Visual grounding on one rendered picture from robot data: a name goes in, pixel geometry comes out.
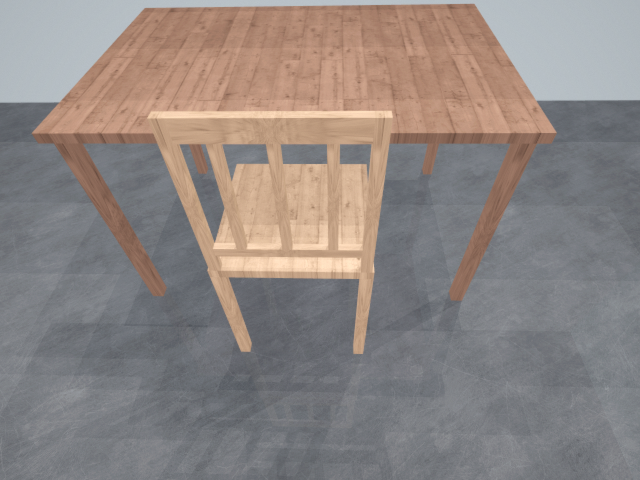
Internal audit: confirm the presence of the table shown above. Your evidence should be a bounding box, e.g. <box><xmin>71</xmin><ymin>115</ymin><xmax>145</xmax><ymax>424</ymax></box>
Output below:
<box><xmin>31</xmin><ymin>4</ymin><xmax>557</xmax><ymax>301</ymax></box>

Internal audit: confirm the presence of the chair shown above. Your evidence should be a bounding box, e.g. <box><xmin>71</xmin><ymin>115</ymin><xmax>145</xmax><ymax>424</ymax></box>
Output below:
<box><xmin>147</xmin><ymin>111</ymin><xmax>393</xmax><ymax>354</ymax></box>

